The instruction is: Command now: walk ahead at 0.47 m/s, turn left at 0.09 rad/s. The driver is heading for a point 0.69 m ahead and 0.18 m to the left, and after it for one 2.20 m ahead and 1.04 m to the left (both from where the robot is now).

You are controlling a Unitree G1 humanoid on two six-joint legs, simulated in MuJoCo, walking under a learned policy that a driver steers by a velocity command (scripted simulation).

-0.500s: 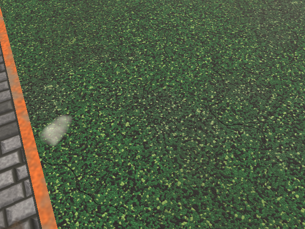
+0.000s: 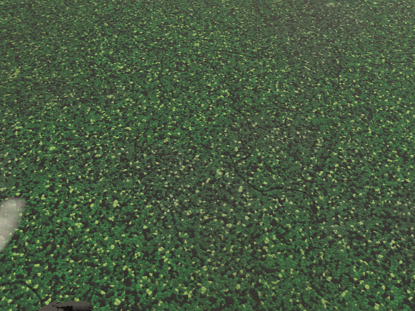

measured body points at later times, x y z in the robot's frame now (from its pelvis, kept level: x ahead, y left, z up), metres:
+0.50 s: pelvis +0.28 -0.02 +0.00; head +0.30 +0.00 +0.45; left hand +0.23 +0.26 -0.14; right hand +0.51 -0.23 -0.10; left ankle +0.43 +0.16 -0.70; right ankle +0.18 -0.14 -0.74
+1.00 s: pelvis +0.55 +0.10 +0.00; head +0.57 +0.13 +0.45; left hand +0.63 +0.42 -0.08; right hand +0.75 -0.13 -0.10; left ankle +0.45 +0.14 -0.74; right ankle +0.81 +0.04 -0.69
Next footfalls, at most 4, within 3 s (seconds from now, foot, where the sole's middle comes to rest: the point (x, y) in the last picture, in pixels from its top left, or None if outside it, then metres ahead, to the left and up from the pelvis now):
0.08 right None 0.22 -0.14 -0.78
0.62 left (146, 309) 0.48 0.15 -0.78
1.10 right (158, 208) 0.84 0.11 -0.78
1.60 left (57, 197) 0.92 0.47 -0.78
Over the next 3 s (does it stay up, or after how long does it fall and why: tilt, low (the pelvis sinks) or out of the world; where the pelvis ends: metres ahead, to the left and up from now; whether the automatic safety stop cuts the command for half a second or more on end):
stays up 1.44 0.77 0.01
